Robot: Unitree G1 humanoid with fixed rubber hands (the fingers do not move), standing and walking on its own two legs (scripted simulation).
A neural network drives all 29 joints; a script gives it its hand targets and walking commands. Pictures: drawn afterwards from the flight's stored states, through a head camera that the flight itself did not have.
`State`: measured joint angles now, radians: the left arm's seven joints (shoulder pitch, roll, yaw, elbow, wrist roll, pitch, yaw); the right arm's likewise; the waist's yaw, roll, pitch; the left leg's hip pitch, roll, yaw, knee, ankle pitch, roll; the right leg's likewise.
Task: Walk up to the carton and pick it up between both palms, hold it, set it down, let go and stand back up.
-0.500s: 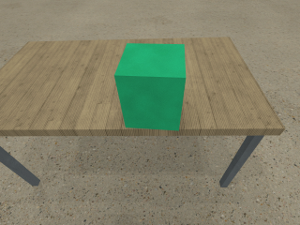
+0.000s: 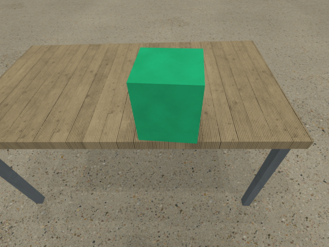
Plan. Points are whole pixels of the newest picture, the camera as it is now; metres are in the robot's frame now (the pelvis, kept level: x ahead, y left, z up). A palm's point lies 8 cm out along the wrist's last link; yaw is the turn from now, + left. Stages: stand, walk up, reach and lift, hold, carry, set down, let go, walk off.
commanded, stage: stand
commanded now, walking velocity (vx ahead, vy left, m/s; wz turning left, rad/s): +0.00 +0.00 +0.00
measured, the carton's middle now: (169, 96) +0.59 +0.02 +0.03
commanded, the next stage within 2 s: none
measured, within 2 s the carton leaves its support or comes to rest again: neither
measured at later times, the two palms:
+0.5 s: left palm out of the picture +0.08 +0.26 -0.10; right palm out of the picture +0.07 -0.26 -0.11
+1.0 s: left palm out of the picture +0.07 +0.26 -0.11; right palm out of the picture +0.07 -0.26 -0.11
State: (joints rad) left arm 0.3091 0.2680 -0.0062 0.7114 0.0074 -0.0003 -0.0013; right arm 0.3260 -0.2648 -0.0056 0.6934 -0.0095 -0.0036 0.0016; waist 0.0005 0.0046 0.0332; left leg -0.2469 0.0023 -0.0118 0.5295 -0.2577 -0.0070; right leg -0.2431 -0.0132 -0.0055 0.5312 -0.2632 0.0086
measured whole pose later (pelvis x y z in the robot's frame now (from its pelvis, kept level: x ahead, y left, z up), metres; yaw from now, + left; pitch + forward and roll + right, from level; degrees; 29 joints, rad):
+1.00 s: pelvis +0.00 +0.00 +0.00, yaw +0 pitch -1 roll +0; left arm 0.31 0.27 -0.01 0.76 0.00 0.00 0.01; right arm 0.33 -0.26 0.00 0.74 -0.01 0.00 -0.01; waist 0.00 0.01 0.03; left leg -0.23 0.00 -0.02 0.51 -0.25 -0.01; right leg -0.22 -0.01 0.00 0.51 -0.26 0.01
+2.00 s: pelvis +0.01 +0.00 +0.01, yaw +0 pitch -2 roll +0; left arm 0.33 0.26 -0.01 0.84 0.00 0.00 0.02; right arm 0.34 -0.26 0.00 0.83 0.00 0.00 -0.02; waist 0.00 0.01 0.03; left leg -0.20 0.00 -0.02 0.46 -0.23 -0.01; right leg -0.20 -0.01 0.00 0.47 -0.24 0.01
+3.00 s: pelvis +0.01 +0.00 +0.01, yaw +0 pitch -1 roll +0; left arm 0.33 0.23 -0.02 0.94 0.00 -0.01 0.03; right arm 0.33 -0.24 0.00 0.94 0.00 -0.01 -0.03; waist 0.00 0.01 0.04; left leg -0.18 0.01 -0.02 0.43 -0.22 -0.01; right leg -0.18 -0.01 0.00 0.43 -0.23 0.01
